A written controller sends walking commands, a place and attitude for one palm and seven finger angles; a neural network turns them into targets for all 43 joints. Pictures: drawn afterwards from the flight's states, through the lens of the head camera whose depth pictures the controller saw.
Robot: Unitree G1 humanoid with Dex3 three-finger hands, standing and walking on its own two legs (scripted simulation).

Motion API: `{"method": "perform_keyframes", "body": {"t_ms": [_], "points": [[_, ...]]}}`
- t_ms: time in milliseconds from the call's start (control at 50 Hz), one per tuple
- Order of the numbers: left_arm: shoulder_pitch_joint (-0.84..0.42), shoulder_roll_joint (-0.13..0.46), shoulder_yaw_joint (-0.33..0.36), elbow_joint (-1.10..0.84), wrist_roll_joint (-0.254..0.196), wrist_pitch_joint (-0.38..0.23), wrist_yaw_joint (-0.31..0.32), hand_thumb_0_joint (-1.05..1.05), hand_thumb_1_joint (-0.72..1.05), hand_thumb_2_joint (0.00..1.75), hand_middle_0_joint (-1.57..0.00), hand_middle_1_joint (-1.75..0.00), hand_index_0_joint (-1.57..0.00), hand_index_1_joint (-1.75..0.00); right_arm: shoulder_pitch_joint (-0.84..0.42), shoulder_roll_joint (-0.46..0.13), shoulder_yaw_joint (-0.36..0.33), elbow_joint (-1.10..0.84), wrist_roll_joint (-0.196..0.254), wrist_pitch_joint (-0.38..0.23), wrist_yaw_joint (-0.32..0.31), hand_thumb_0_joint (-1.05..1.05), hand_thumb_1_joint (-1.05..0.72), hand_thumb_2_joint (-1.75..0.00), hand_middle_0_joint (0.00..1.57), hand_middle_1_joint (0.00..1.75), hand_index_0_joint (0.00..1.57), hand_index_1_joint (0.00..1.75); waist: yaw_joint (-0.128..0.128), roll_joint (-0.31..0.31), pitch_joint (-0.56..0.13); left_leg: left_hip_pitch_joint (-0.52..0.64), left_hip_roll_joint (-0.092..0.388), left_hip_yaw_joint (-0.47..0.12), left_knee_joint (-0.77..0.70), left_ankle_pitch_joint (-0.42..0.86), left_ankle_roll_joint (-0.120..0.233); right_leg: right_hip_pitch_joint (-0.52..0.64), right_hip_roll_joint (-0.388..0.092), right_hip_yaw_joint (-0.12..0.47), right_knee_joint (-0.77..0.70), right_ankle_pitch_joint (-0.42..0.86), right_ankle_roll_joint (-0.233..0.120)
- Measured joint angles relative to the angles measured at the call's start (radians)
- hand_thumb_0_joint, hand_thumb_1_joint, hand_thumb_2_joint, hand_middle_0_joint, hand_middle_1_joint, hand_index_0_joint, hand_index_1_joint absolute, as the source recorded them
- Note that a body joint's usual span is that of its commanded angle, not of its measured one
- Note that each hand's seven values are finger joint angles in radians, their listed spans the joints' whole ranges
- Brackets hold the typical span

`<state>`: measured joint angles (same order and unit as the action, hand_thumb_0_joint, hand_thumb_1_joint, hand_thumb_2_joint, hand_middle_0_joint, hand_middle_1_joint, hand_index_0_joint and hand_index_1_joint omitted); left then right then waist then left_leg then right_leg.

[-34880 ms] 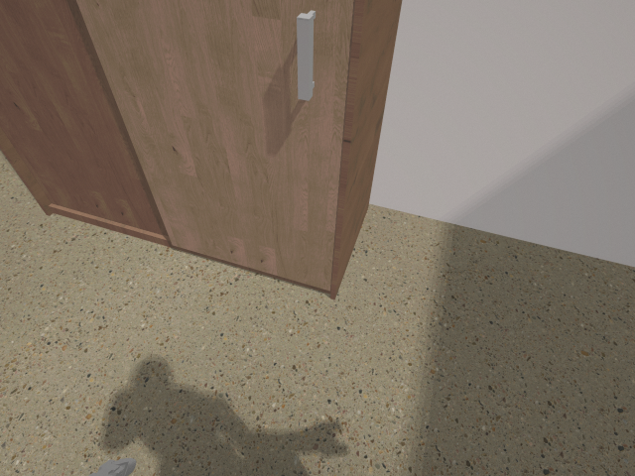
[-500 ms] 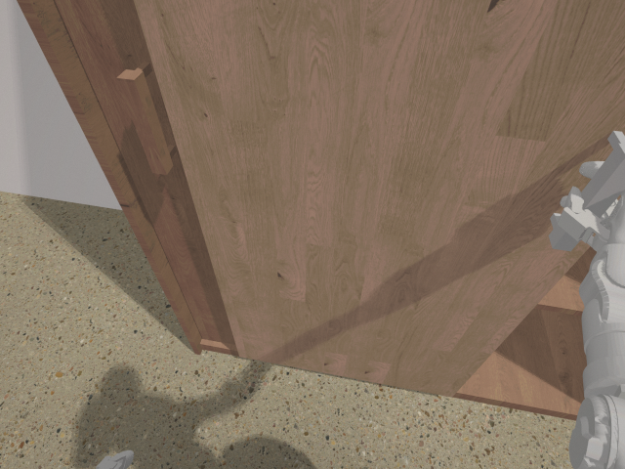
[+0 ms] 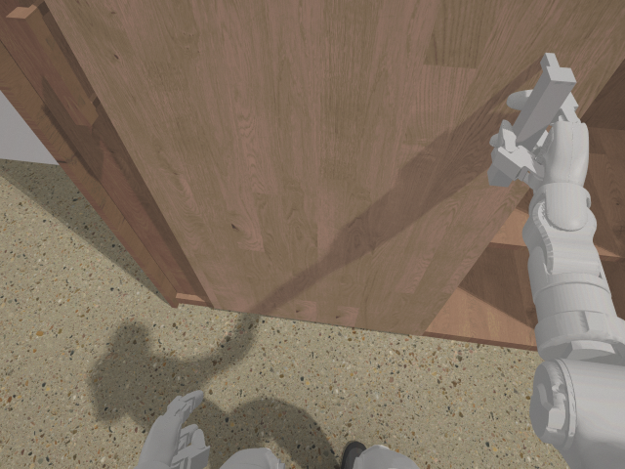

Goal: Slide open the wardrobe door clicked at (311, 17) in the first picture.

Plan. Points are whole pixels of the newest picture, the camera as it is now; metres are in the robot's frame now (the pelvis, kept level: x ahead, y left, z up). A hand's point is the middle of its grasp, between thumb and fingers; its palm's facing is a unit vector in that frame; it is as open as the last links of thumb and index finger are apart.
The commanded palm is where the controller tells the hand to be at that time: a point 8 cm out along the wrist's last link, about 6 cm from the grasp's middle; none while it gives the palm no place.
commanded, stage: stop walking and hold the door there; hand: right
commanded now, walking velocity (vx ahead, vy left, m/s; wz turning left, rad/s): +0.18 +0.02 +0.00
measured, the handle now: (521, 123) +0.51 -0.23 +0.15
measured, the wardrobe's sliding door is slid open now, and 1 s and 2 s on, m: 0.51 0.51 0.51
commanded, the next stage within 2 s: loosen the grip on the handle in 1.22 s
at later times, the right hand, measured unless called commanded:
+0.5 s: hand (505, 151) +0.46 -0.20 +0.14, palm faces +0.26 +0.95 -0.15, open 5.9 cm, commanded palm +0.43 -0.24 +0.12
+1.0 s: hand (505, 152) +0.46 -0.20 +0.14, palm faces +0.23 +0.96 -0.16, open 5.9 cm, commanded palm +0.43 -0.24 +0.12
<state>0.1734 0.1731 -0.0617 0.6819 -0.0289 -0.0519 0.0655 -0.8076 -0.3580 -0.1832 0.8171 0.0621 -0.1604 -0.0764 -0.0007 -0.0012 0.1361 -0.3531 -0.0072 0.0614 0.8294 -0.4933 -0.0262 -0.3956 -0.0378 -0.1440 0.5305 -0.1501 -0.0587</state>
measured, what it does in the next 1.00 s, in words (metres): steps on the spot: left foot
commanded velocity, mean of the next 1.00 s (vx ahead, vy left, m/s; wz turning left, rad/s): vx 0.04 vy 0.00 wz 0.00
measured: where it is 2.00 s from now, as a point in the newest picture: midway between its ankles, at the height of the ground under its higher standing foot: outside the picture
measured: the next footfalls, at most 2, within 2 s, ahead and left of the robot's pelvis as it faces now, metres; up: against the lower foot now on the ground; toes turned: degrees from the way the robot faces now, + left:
left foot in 0.08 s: -0.01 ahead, +0.10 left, +0.00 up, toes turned +4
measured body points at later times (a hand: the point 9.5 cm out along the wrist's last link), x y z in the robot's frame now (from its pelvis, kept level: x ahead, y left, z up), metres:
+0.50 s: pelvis +0.01 +0.01 +0.00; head +0.04 +0.02 +0.45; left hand +0.08 +0.30 -0.11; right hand +0.44 -0.25 +0.15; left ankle -0.05 +0.10 -0.73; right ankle +0.08 -0.09 -0.73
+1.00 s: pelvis +0.01 +0.00 +0.00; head +0.04 +0.01 +0.45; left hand +0.12 +0.27 -0.11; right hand +0.44 -0.25 +0.15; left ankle -0.04 +0.10 -0.73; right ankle +0.08 -0.09 -0.73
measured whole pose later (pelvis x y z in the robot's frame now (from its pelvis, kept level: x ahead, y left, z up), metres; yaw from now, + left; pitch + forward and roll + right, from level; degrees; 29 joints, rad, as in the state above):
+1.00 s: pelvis +0.01 +0.00 +0.00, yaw +2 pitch +0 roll +1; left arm 0.25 0.26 -0.03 0.69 -0.04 -0.01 0.10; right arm -0.75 -0.39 -0.20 0.90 0.07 -0.17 -0.06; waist 0.02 -0.03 0.06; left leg -0.16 -0.04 0.05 0.50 -0.35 0.03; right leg -0.37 -0.07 -0.14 0.55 -0.18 -0.04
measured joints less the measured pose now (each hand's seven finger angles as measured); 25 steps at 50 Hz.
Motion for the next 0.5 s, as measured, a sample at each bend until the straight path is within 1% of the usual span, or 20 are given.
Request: {"method": "perform_keyframes", "body": {"t_ms": [60,80,120,160,180,220,260,300,340,400,440,500], "points": [[0.011,-0.001,-0.011,-0.001,0.007,-0.002,0.001,0.01,0.9,0.9,-0.2,-0.3,-0.2,-0.3,-0.024,-0.025,-0.018,0.031,-0.002,0.003,0.004,-0.09,-0.71,-0.75,0.45,1.39,0.27,1.4,0.007,-0.003,0.0,0.086,-0.001,-0.003,-0.179,0.046,0.016,-0.031,-0.003,-0.011,0.02,0.002,0.001],[0.012,0.004,-0.011,0.001,0.008,0.0,0.001,0.01,0.9,0.9,-0.21,-0.3,-0.21,-0.3,-0.032,-0.033,-0.028,0.042,-0.004,0.003,0.005,-0.09,-0.71,-0.75,0.45,1.39,0.27,1.4,0.012,-0.012,0.005,0.108,-0.005,-0.002,-0.239,0.102,0.028,-0.04,-0.009,-0.011,0.032,0.0,0.003],[0.019,0.026,0.0,0.011,0.009,0.006,0.004,0.01,0.9,0.9,-0.21,-0.3,-0.21,-0.3,-0.042,-0.038,-0.049,0.069,0.0,0.0,0.004,-0.09,-0.71,-0.75,0.44,1.38,0.27,1.4,0.032,-0.055,0.028,0.132,-0.03,0.015,-0.281,0.161,0.052,-0.037,-0.03,0.009,0.035,0.005,0.01],[0.049,0.047,0.009,0.024,0.001,0.013,0.007,0.01,0.9,0.9,-0.21,-0.3,-0.21,-0.3,-0.046,-0.039,-0.06,0.1,-0.002,-0.001,0.009,-0.08,-0.71,-0.75,0.44,1.36,0.27,1.4,0.044,-0.064,0.024,0.144,-0.032,0.022,-0.295,0.165,0.062,-0.031,-0.026,0.021,0.03,-0.004,0.028],[0.066,0.057,0.012,0.032,-0.004,0.015,0.01,0.01,0.9,0.9,-0.21,-0.3,-0.21,-0.3,-0.049,-0.039,-0.06,0.114,-0.004,-0.002,0.011,-0.08,-0.71,-0.75,0.44,1.36,0.28,1.4,0.045,-0.059,0.02,0.149,-0.029,0.023,-0.294,0.159,0.062,-0.029,-0.021,0.026,0.038,-0.027,0.038],[0.101,0.08,0.019,0.051,-0.01,0.019,0.017,0.01,0.9,0.9,-0.2,-0.3,-0.2,-0.3,-0.051,-0.034,-0.056,0.141,-0.007,-0.009,0.017,-0.08,-0.7,-0.76,0.44,1.36,0.3,1.4,0.044,-0.045,0.006,0.161,-0.024,0.023,-0.285,0.143,0.061,-0.019,-0.012,0.032,0.051,-0.059,0.043],[0.132,0.105,0.03,0.069,-0.013,0.021,0.025,0.01,0.9,0.9,-0.2,-0.3,-0.2,-0.3,-0.042,-0.03,-0.049,0.156,-0.008,-0.011,0.022,-0.07,-0.69,-0.76,0.44,1.37,0.32,1.4,0.045,-0.033,-0.011,0.176,-0.02,0.022,-0.268,0.124,0.056,0.004,-0.008,0.03,0.038,-0.001,0.027],[0.15,0.123,0.045,0.082,-0.014,0.026,0.031,0.01,0.9,0.9,-0.2,-0.3,-0.2,-0.3,-0.03,-0.029,-0.041,0.168,-0.007,-0.011,0.024,-0.07,-0.69,-0.77,0.44,1.37,0.33,1.4,0.044,-0.016,-0.031,0.182,-0.011,0.016,-0.252,0.106,0.051,0.015,-0.002,0.022,0.047,-0.016,0.009],[0.16,0.136,0.058,0.086,-0.013,0.027,0.034,0.02,0.9,0.9,-0.2,-0.3,-0.2,-0.3,-0.018,-0.032,-0.028,0.179,0.004,-0.012,0.021,-0.06,-0.68,-0.77,0.44,1.38,0.34,1.4,0.04,-0.009,-0.053,0.184,-0.011,0.008,-0.25,0.098,0.044,0.019,-0.003,0.016,0.053,-0.039,0.006],[0.156,0.14,0.066,0.081,-0.006,0.022,0.04,0.02,0.91,0.9,-0.2,-0.3,-0.2,-0.3,-0.004,-0.037,-0.024,0.183,0.011,-0.014,0.017,-0.06,-0.69,-0.77,0.43,1.38,0.33,1.4,0.038,-0.01,-0.068,0.192,-0.016,0.01,-0.278,0.113,0.039,0.025,-0.01,0.015,0.036,-0.036,0.012],[0.148,0.137,0.064,0.073,-0.006,0.019,0.04,0.02,0.91,0.9,-0.2,-0.3,-0.2,-0.3,0.005,-0.041,-0.031,0.18,0.009,-0.018,0.018,-0.07,-0.69,-0.77,0.43,1.37,0.32,1.4,0.04,-0.018,-0.069,0.203,-0.027,0.015,-0.311,0.131,0.053,0.026,-0.018,0.021,0.022,-0.027,0.018],[0.134,0.13,0.057,0.059,-0.012,0.018,0.037,0.01,0.91,0.9,-0.2,-0.3,-0.2,-0.3,0.019,-0.048,-0.038,0.169,0.008,-0.015,0.019,-0.07,-0.69,-0.77,0.43,1.37,0.31,1.4,0.034,-0.028,-0.072,0.21,-0.04,0.014,-0.341,0.146,0.066,0.027,-0.029,0.023,0.01,-0.02,0.031]]}}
